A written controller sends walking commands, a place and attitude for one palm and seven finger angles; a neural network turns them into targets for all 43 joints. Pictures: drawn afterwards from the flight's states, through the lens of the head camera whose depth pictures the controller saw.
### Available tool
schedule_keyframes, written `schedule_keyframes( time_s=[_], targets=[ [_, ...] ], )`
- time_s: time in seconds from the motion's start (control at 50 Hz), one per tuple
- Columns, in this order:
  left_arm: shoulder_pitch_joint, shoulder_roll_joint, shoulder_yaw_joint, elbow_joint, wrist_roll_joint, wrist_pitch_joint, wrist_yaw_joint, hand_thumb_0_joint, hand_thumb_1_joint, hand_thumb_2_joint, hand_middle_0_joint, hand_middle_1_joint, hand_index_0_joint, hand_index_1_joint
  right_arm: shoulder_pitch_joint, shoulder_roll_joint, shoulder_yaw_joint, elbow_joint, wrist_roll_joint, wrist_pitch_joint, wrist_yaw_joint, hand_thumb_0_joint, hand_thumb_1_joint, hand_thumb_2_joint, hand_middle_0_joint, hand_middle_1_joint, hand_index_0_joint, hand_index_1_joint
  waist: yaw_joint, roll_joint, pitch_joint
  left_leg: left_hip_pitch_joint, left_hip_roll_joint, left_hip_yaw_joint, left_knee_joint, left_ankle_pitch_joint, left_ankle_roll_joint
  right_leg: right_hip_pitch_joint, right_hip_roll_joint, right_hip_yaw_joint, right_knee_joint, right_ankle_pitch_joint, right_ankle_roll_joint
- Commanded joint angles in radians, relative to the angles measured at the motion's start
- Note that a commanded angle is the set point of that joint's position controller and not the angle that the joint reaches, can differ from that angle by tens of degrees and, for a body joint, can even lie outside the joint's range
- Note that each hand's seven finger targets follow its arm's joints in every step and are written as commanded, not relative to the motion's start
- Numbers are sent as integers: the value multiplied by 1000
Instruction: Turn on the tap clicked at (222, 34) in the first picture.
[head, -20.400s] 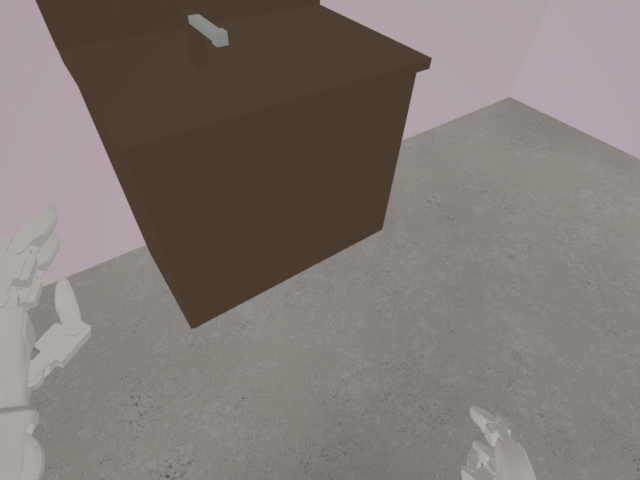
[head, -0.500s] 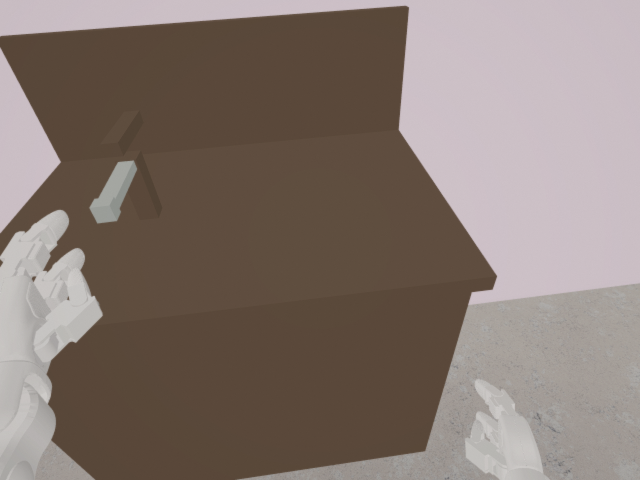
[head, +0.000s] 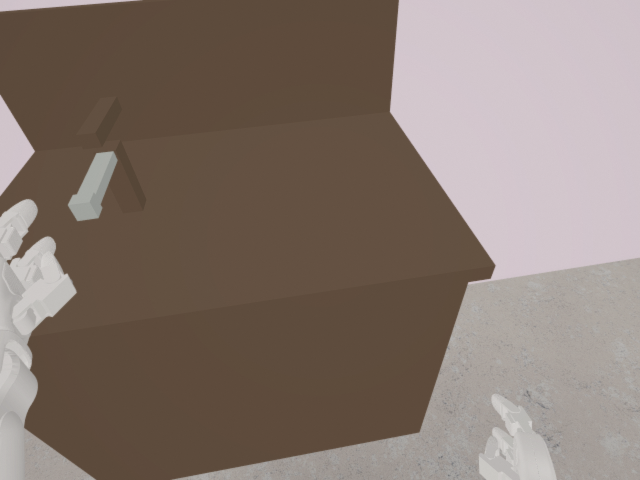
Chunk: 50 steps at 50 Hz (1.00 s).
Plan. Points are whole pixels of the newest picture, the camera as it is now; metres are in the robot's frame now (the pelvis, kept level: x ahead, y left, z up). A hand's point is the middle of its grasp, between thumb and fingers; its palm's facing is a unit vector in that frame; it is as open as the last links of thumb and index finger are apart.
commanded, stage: reach beside the lever's end, fingers flat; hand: left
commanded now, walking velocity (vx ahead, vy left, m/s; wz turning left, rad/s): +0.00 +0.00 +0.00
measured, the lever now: (85, 206) +0.39 +0.39 +0.16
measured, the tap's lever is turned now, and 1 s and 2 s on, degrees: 2 2 2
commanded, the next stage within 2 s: push the lever round in 1.50 s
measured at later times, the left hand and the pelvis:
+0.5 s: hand (75, 249) +0.29 +0.33 +0.18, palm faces +0.51 -0.86 -0.11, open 7.6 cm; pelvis +0.00 +0.01 +0.00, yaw +0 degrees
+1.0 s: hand (63, 232) +0.33 +0.38 +0.17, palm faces +0.53 -0.84 -0.11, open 7.8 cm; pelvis +0.00 +0.01 +0.00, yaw +0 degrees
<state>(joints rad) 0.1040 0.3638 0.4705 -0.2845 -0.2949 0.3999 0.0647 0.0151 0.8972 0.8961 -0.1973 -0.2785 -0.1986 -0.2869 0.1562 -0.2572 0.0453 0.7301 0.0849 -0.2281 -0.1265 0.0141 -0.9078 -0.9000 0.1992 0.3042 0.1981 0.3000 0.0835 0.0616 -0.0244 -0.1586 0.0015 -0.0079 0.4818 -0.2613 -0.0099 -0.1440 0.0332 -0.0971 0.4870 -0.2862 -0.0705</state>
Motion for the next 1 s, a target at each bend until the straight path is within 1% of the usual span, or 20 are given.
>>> schedule_keyframes(
  time_s=[0.0,0.06,0.08,0.1,0.2,0.26,0.32,0.4,0.46,0.5,0.52,0.56,0.62,0.68,0.76,0.84,0.86,0.88,0.92,0.98],
  targets=[
    [-253,286,130,-167,12,-111,1,0,900,900,-187,-260,-187,-260,-172,-103,-38,-173,-8,-68,-7,0,-900,-900,200,300,200,300,5,-32,-128,34,-20,-29,-45,215,41,-2,-37,64,-84,239,65],
    [-310,291,116,-111,10,-113,-21,0,900,900,-184,-252,-184,-252,-170,-106,-39,-166,-4,-61,-15,0,-900,-900,200,300,200,300,-9,-4,-111,28,-21,-24,-46,180,39,-26,-39,70,-96,194,64],
    [-320,303,124,-95,15,-115,-21,0,900,900,-183,-250,-183,-250,-175,-104,-36,-164,1,-60,-14,0,-900,-900,200,300,200,300,-6,45,-100,32,-20,-24,-49,176,37,-32,-37,69,-102,180,58],
    [-353,284,98,-84,17,-116,-27,0,900,900,-182,-247,-182,-247,-171,-103,-34,-164,0,-61,-16,0,-900,-900,200,300,200,300,-13,48,-104,36,-22,-28,-56,170,35,-34,-38,65,-99,170,57],
    [-423,313,97,-6,29,-131,-38,0,900,900,-178,-235,-178,-235,-155,-114,-37,-161,-1,-60,-22,0,-900,-900,200,300,200,300,-22,9,-132,42,-20,-34,-57,181,38,-32,-33,58,-94,182,56],
    [-453,314,87,5,34,-150,-43,0,900,900,-176,-228,-176,-228,-147,-114,-38,-167,-4,-59,-20,0,-900,-900,200,300,200,300,-21,35,-153,53,-21,-35,-55,190,35,-35,-32,57,-89,193,54],
    [-464,321,95,56,42,-168,-41,0,900,900,-173,-220,-173,-220,-132,-116,-40,-166,-4,-54,-17,0,-900,-900,200,300,200,300,-21,-5,-162,50,-16,-40,-62,214,33,-24,-28,46,-79,213,51],
    [-477,357,124,109,51,-170,-38,0,900,900,-170,-210,-170,-210,-120,-121,-45,-168,-5,-43,-11,0,-900,-900,200,300,200,300,-15,23,-175,42,-17,-34,-61,238,31,-12,-31,49,-78,239,48],
    [-476,357,124,123,55,-171,-42,0,900,900,-168,-202,-168,-202,-110,-123,-48,-179,-4,-35,-6,0,-900,-900,200,300,200,300,-13,4,-176,39,-16,-29,-58,262,31,-8,-29,45,-72,266,49],
    [-505,360,119,126,62,-184,-42,0,900,900,-166,-198,-166,-198,-103,-122,-46,-177,-4,-34,-4,0,-900,-900,200,300,200,300,-18,43,-185,47,-15,-28,-55,279,29,-10,-30,48,-68,277,46],
    [-501,397,153,151,63,-187,-41,0,900,900,-165,-195,-165,-195,-91,-126,-51,-174,-5,-30,-4,0,-900,-900,200,300,200,300,-16,16,-188,41,-14,-31,-53,282,31,-10,-26,45,-67,278,46],
    [-516,411,165,181,60,-199,-49,0,900,900,-163,-190,-163,-190,-79,-130,-54,-172,-7,-25,-4,0,-900,-900,200,300,200,300,-21,-10,-191,28,-16,-27,-47,280,35,-6,-27,49,-67,293,50],
    [-529,447,188,250,64,-216,-70,0,900,900,-161,-183,-161,-183,-61,-136,-59,-165,-4,-19,-6,0,-900,-900,200,300,200,300,-28,-12,-188,11,-19,-18,-38,273,41,-10,-28,53,-68,300,53],
    [-585,469,184,281,75,-239,-95,0,900,900,-158,-175,-158,-175,-47,-137,-58,-160,0,-18,-4,0,-900,-900,200,300,200,300,-39,62,-182,15,-19,-16,-31,265,40,-29,-30,58,-70,292,49],
    [-690,481,148,404,80,-266,-136,0,900,900,-155,-165,-155,-165,-8,-152,-61,-147,3,-20,-11,0,-900,-900,200,300,200,300,-73,26,-160,-13,-22,-21,-24,203,46,-76,-28,62,-76,236,53],
    [-748,550,177,472,93,-315,-162,0,900,900,-152,-155,-152,-155,29,-162,-70,-139,-1,-21,-11,0,-900,-900,200,300,200,300,-76,42,-224,-13,-23,-22,-6,221,49,-63,-29,68,-65,262,52],
    [-736,553,180,510,93,-320,-169,0,900,900,-151,-152,-151,-152,39,-162,-70,-140,-2,-19,-10,0,-900,-900,200,300,200,300,-74,22,-227,-27,-25,-20,-2,223,51,-58,-29,68,-62,271,54],
    [-752,586,203,530,99,-333,-169,0,900,900,-150,-150,-150,-150,48,-165,-71,-134,1,-16,-8,0,-900,-900,200,300,200,300,-71,42,-229,-30,-21,-19,0,220,50,-58,-30,69,-62,268,53],
    [-790,575,178,590,102,-347,-180,0,900,900,-150,-150,-150,-150,67,-165,-72,-130,0,-14,-7,0,-900,-900,200,300,200,300,-85,36,-220,-44,-23,-19,4,207,51,-77,-29,71,-61,261,55],
    [-806,636,218,686,111,-358,-187,0,900,900,-150,-150,-150,-150,94,-175,-74,-127,1,-5,-3,0,-900,-900,200,300,200,300,-83,18,-208,-86,-23,-18,10,187,53,-79,-31,76,-62,249,58]
  ],
)
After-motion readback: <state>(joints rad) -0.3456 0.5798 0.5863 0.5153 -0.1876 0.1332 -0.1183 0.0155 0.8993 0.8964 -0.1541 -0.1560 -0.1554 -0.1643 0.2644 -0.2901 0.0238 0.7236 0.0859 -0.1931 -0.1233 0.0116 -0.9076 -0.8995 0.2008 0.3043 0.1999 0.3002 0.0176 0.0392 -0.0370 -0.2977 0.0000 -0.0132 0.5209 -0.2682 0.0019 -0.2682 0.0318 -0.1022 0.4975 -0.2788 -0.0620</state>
